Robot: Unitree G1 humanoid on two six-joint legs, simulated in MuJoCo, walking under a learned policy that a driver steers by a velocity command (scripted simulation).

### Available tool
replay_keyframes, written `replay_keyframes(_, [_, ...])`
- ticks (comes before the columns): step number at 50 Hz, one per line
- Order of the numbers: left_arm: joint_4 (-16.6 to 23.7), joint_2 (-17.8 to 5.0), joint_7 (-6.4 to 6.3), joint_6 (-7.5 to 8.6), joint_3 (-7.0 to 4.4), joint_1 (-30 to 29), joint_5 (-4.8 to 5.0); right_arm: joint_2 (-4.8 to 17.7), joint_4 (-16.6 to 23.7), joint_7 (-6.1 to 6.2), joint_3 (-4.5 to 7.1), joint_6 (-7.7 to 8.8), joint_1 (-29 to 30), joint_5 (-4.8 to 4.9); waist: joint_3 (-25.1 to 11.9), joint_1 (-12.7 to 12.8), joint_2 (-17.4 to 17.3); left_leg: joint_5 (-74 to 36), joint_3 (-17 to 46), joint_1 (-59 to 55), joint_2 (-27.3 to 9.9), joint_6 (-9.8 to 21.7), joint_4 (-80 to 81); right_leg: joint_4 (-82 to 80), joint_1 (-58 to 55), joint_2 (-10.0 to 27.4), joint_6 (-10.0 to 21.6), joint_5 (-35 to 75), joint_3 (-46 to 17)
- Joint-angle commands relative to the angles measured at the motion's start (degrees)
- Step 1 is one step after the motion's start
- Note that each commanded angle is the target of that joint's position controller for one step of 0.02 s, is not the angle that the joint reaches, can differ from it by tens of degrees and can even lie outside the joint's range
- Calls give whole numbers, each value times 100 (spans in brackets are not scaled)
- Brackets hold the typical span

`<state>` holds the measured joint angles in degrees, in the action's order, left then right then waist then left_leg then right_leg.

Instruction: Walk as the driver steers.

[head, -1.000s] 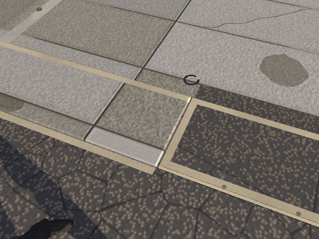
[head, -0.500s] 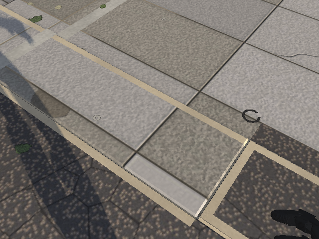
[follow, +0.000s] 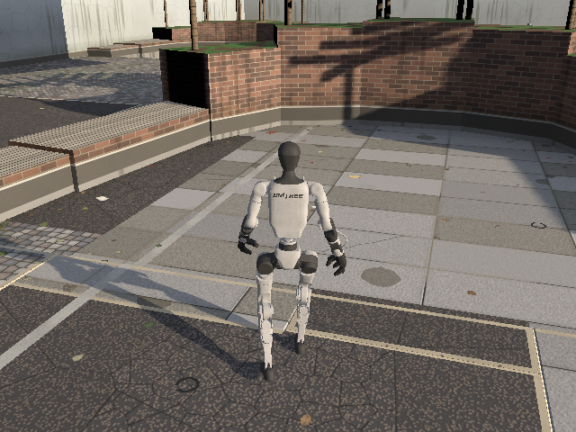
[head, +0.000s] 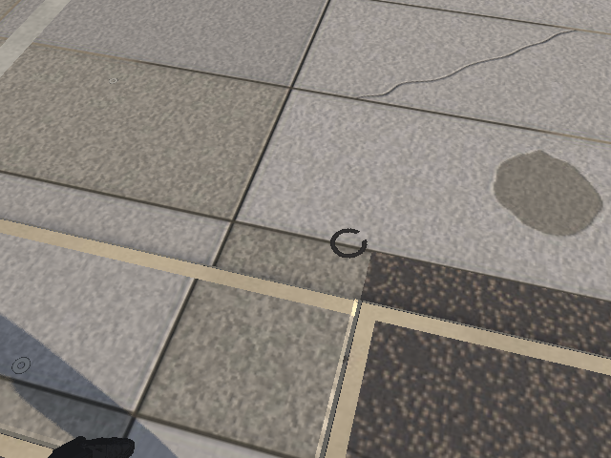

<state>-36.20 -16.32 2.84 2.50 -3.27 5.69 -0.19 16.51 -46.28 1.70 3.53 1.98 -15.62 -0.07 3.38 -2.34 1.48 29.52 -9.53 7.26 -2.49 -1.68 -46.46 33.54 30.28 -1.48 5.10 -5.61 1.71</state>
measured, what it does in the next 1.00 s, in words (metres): steps on the spot, turning right: left foot, then right foot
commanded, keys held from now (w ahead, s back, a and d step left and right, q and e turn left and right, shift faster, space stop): e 0.78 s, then no key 0.10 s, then w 0.12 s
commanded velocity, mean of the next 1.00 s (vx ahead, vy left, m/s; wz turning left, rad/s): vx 0.06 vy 0.00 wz -0.53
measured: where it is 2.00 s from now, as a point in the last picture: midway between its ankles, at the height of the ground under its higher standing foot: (351, 420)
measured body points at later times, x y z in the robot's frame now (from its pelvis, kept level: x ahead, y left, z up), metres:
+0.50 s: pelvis +0.09 +0.04 +0.02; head +0.12 +0.05 +0.46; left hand +0.34 +0.26 -0.08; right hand +0.14 -0.27 -0.08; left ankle +0.15 +0.16 -0.72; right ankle +0.11 -0.07 -0.69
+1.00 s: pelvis +0.07 +0.01 +0.03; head +0.07 -0.03 +0.48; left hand +0.34 +0.16 -0.05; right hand +0.02 -0.30 -0.09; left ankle +0.14 +0.15 -0.64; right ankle +0.02 -0.07 -0.71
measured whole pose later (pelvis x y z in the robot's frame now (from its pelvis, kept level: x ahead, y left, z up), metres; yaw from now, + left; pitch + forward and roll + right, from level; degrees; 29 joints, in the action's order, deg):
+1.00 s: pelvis +0.07 +0.01 +0.03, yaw -33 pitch +1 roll +1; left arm -35.6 -14.9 -0.2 -0.9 -2.9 12.9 0.1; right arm 18.6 -43.4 0.6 4.9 -0.6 -10.9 0.3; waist 0.6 -0.4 -2.6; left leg 23.7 -1.4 27.9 -3.7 -2.6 -59.0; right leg 27.3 14.0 -1.1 3.1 -15.1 -0.8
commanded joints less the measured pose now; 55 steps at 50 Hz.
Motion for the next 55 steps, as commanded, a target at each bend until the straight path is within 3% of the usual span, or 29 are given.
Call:
replay_keyframes(1, [427,-1354,-98,-29,-416,1200,-51,873,528,-152,84,196,-464,-29,-3018,667,340,805,1724,2998,419,-148,-3848,-850,-4637,2220,1956,3384,-3793])
replay_keyframes(2, [441,-1102,-96,-33,-334,862,7,902,711,-146,93,170,74,106,-2193,584,171,287,1587,3218,240,-55,-3535,-987,-3910,1901,1626,2632,-3044])
replay_keyframes(3, [413,-915,-125,-64,-292,626,93,778,679,-62,82,113,222,38,-1516,388,-294,-81,1506,3233,19,-81,-3027,-1146,-3053,1561,1293,2066,-2564])
replay_keyframes(4, [444,-800,-165,-101,-254,443,117,822,686,11,109,25,264,-24,-1191,252,-173,-318,1510,3005,-90,-110,-2617,-1291,-2349,1387,1166,1778,-2335])
replay_keyframes(5, [475,-822,-185,-131,-255,351,46,819,683,23,128,-62,191,-32,-1054,101,39,-466,1488,2599,-92,-123,-2388,-1439,-1767,1218,1092,1606,-2209])
replay_keyframes(7, [490,-910,-223,-139,-295,260,-38,641,631,61,95,-124,32,-70,-1062,0,237,-624,1379,2277,30,-221,-1917,-1487,-1301,1041,1084,1898,-2004])
replay_keyframes(9, [459,-988,-300,-162,-328,339,-18,554,642,109,67,-142,129,-87,-1201,48,265,-784,1411,2301,109,-322,-1440,-1406,-1323,988,1063,1958,-1993])
replay_keyframes(15, [542,-1012,-467,-384,-345,249,36,519,795,87,61,-175,695,-21,-1066,259,612,-1348,1587,2158,251,-364,-227,-1488,-1160,734,737,-715,-2488])
replay_keyframes(19, [546,-971,-442,-452,-350,366,45,565,847,-8,96,-32,746,25,-1044,353,818,-1083,1587,1741,395,-212,709,-1209,-1476,785,687,-381,-2982])
replay_keyframes(21, [573,-927,-448,-499,-333,266,112,575,761,-67,143,31,437,41,-1019,132,824,-1594,1464,1085,418,-36,1883,-912,-1450,623,505,-94,-3076])
replay_keyframes(22, [569,-802,-459,-514,-298,362,143,765,721,-70,215,44,267,-7,-1025,90,602,-2060,1671,496,6,134,2441,-573,-1127,365,259,-486,-2888])
replay_keyframes(23, [538,-459,-448,-521,-220,732,95,1181,799,-38,300,-2,289,-113,-1140,354,-678,-2755,2779,-120,-1338,633,2701,728,-453,-285,-118,-2161,-1977])
replay_keyframes(24, [766,-780,-431,-443,-330,525,142,1376,754,-65,357,-49,361,-301,-760,369,-2097,-3591,4019,234,-2052,1547,2965,1869,560,-864,-421,-3139,-1058])
replay_keyframes(25, [611,-1212,-427,-408,-467,639,57,1040,936,-50,286,-33,659,-271,-721,365,-1445,-3722,3736,305,-2054,1661,2855,2902,589,-457,-620,-2839,-1204])
replay_keyframes(26, [448,-1250,-428,-447,-516,719,107,766,996,-17,220,-42,881,-192,-686,415,-1037,-3735,3071,331,-1675,1405,2706,3295,569,-413,-721,-2457,-1116])
replay_keyframes(27, [299,-1074,-462,-531,-494,847,113,643,1053,5,182,-64,1009,-115,-669,449,-837,-3656,2583,263,-1349,1197,2608,3610,577,-371,-846,-2190,-1014])
replay_keyframes(28, [289,-943,-463,-592,-458,877,105,583,1056,31,156,-83,1032,-38,-594,398,-849,-3750,2351,198,-1281,1195,2590,3897,710,-323,-945,-1970,-963])
replay_keyframes(30, [390,-688,-432,-631,-370,668,173,580,1039,77,143,-149,927,-58,-508,288,-968,-3692,1840,144,-1055,1214,2687,3645,697,-218,-1055,-1694,-620])
replay_keyframes(35, [692,-457,-336,-601,-237,146,148,911,963,102,286,-260,645,-69,-741,-48,-1271,-3801,1534,-384,-1345,1389,2642,2076,211,197,-1112,-1805,-254])
replay_keyframes(40, [700,-571,-223,-644,-284,330,144,1104,898,-9,368,-247,744,90,-776,38,-1346,-3818,1343,-108,-1541,1316,2433,553,-846,175,-770,-1575,113])
replay_keyframes(42, [501,-534,-212,-629,-319,803,113,980,805,-25,322,-239,779,206,-805,324,-1108,-3541,1091,275,-1348,976,1922,-879,-1807,-31,-422,-539,230])
replay_keyframes(43, [474,-744,-255,-611,-376,959,100,729,669,-60,250,-212,460,149,-921,307,-467,-2701,707,944,-1062,520,1276,-1272,-2701,248,-221,434,-342])
replay_keyframes(44, [610,-1377,-360,-582,-475,1023,50,184,899,-126,32,-179,474,-225,-1109,122,1544,333,162,2475,-368,-129,-447,-1147,-3652,1919,411,2837,-2371])
replay_keyframes(45, [607,-1289,-319,-462,-420,1127,-120,554,1011,-66,148,-168,922,-117,-1258,557,1357,952,831,2936,-43,-244,-1413,-1321,-3000,2493,1460,2162,-2829])
replay_keyframes(46, [488,-1154,-289,-355,-389,1216,-113,837,999,-53,237,-174,1075,38,-1046,657,903,601,1017,3134,-136,-188,-1808,-1635,-2881,2149,1386,370,-2624])
replay_keyframes(48, [290,-800,-321,-248,-262,1011,56,794,834,-92,275,-153,1047,57,-584,533,709,-397,1097,3469,-285,-62,-1594,-2061,-2788,1586,791,-2407,-2355])
replay_keyframes(50, [231,-735,-368,-179,-190,914,37,776,764,-137,283,-80,967,59,-231,429,882,-1200,1072,3442,-242,-60,-1454,-2424,-2563,1431,702,-2505,-2257])
replay_keyframes(52, [187,-686,-401,-68,-177,957,-33,724,629,-186,274,17,821,114,-247,392,728,-1752,1076,3530,-247,-23,-1195,-2555,-2802,1424,663,-2044,-1968])
replay_keyframes(55, [34,-733,-412,75,-205,1087,-36,555,582,-221,207,76,889,115,-201,454,528,-2188,1147,3570,-275,-40,-562,-2660,-2966,1478,606,-1529,-1565])
Keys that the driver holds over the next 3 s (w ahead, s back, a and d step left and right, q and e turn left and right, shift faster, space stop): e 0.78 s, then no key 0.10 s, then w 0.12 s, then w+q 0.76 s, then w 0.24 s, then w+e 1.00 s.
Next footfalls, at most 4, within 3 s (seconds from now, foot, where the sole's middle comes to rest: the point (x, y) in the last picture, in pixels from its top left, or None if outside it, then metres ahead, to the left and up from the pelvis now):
0.44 left None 0.19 0.14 -0.75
0.86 right None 0.05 -0.09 -0.75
1.46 left None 0.41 0.04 -0.75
1.96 right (402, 345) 0.67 -0.21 -0.75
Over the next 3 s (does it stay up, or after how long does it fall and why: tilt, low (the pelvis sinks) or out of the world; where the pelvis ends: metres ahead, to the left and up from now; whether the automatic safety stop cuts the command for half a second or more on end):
stays up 1.08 -0.18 -0.08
